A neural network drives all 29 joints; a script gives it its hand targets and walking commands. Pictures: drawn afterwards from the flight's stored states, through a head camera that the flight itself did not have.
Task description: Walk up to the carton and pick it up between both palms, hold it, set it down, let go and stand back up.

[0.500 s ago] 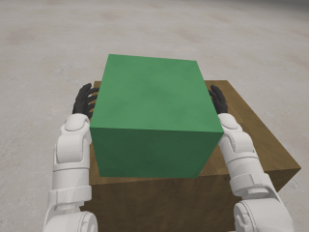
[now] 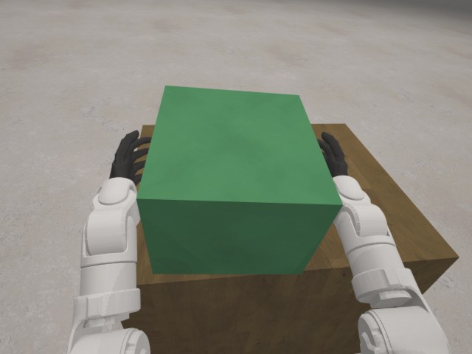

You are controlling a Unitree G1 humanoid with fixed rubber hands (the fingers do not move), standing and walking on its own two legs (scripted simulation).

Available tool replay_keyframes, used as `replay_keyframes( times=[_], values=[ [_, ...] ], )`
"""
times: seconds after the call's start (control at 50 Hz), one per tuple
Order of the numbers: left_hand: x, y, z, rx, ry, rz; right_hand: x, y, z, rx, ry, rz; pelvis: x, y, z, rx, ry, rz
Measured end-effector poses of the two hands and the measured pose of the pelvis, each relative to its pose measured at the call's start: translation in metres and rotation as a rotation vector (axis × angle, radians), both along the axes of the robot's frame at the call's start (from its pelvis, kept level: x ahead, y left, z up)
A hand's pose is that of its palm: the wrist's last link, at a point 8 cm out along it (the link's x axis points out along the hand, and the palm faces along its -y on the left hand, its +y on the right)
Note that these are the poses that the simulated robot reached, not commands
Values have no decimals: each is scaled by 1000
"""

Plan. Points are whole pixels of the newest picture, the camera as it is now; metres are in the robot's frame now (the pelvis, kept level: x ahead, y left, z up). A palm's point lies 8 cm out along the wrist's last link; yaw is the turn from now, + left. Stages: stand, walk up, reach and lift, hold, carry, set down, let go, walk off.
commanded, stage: hold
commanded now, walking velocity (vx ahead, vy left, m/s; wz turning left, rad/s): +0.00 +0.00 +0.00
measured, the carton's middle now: (231, 177) +0.38 +0.01 +0.15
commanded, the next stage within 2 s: none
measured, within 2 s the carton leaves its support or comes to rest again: neither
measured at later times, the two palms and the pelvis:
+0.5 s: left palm (125, 178) +0.34 +0.18 +0.17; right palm (333, 175) +0.36 -0.17 +0.17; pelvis +0.00 +0.00 +0.00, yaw +0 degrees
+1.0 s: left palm (125, 176) +0.34 +0.18 +0.18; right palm (334, 176) +0.36 -0.17 +0.17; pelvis +0.00 +0.00 +0.00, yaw +0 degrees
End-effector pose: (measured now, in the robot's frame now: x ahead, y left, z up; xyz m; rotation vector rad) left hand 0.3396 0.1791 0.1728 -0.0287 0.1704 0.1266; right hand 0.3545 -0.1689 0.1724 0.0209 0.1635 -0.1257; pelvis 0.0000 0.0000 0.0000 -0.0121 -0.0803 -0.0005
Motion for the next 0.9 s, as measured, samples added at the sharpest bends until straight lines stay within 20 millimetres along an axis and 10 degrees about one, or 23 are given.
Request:
replay_keyframes(
  times=[0.9],
  values=[
    [2,0,4,0,-1,-3,0,-1,3,-1,-2,-3,-3,0,0,1,2,-2]
  ],
)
